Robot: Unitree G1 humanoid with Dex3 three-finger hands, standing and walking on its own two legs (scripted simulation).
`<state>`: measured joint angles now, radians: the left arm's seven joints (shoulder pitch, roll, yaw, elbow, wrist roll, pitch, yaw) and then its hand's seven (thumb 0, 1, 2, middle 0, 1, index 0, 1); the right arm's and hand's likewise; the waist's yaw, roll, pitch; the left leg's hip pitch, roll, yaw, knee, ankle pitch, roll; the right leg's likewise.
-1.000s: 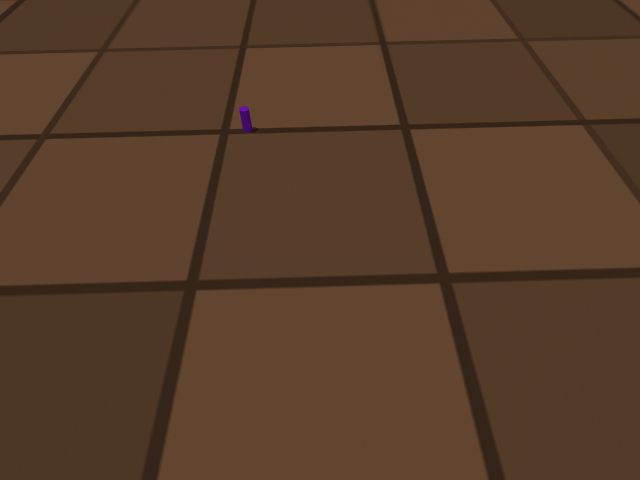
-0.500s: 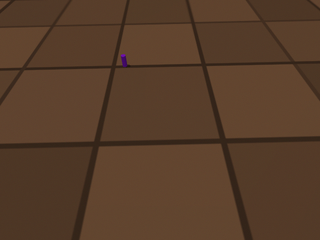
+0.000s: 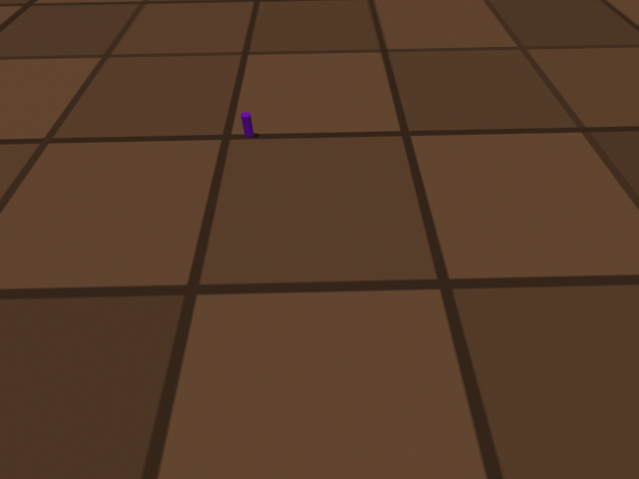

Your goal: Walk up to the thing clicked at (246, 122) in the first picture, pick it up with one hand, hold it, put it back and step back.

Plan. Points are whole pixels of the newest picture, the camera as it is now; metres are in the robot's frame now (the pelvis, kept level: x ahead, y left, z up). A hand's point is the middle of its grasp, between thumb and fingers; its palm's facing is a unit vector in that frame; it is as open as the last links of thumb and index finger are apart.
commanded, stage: stand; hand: left
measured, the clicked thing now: (247, 125) +1.82 +0.44 -0.72
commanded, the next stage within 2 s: walk up in 0.12 s
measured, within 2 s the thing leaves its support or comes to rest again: neither
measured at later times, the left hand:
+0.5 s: hand (53, 453) +0.18 +0.41 -0.15, palm faces -0.25 -0.83 -0.51, open 7.4 cm
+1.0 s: hand (162, 244) +0.56 +0.36 -0.15, palm faces -0.41 -0.77 -0.49, open 7.4 cm
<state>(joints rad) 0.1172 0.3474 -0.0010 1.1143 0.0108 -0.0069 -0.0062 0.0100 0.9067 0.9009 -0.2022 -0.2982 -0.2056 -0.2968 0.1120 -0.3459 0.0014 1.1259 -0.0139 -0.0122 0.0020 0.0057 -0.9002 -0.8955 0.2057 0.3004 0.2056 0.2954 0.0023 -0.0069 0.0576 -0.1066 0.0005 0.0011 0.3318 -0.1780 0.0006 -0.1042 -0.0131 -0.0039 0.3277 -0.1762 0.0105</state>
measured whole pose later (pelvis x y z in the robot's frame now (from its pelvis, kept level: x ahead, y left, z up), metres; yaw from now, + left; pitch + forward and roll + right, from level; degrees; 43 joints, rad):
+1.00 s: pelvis +0.32 +0.17 -0.04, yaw -30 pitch -4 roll -4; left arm 0.24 0.41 0.03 0.84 -0.01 -0.07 0.08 0.01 0.90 0.90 -0.21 -0.30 -0.21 -0.30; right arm 0.27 -0.43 -0.07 0.75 -0.07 0.05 0.11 0.01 -0.90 -0.90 0.21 0.30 0.20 0.30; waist -0.04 0.11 0.07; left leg -0.54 0.06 -0.11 1.30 -0.40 -0.04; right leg -0.33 -0.05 -0.13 0.66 -0.26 -0.02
